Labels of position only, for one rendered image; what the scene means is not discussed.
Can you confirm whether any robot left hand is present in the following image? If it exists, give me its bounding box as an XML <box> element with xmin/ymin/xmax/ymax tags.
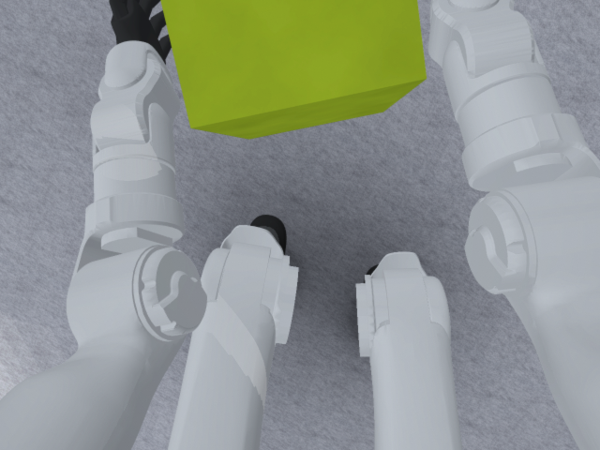
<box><xmin>109</xmin><ymin>0</ymin><xmax>172</xmax><ymax>65</ymax></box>

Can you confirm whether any left robot thigh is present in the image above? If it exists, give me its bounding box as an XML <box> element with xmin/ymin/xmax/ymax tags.
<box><xmin>168</xmin><ymin>242</ymin><xmax>298</xmax><ymax>450</ymax></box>

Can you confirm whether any robot left upper arm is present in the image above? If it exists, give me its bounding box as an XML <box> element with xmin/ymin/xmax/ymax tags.
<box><xmin>0</xmin><ymin>245</ymin><xmax>207</xmax><ymax>450</ymax></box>

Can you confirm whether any robot right foot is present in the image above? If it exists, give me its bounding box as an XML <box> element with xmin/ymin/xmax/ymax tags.
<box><xmin>364</xmin><ymin>264</ymin><xmax>378</xmax><ymax>283</ymax></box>

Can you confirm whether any left robot forearm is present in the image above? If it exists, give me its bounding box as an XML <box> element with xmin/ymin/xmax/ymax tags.
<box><xmin>70</xmin><ymin>40</ymin><xmax>185</xmax><ymax>283</ymax></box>

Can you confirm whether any right robot forearm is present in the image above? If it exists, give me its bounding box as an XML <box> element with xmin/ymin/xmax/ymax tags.
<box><xmin>427</xmin><ymin>0</ymin><xmax>600</xmax><ymax>192</ymax></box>

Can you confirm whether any carton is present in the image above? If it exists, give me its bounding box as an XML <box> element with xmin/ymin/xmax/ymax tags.
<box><xmin>160</xmin><ymin>0</ymin><xmax>427</xmax><ymax>139</ymax></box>

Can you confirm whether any robot right upper arm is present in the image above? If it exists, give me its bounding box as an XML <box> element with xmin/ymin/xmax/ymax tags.
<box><xmin>464</xmin><ymin>176</ymin><xmax>600</xmax><ymax>450</ymax></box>

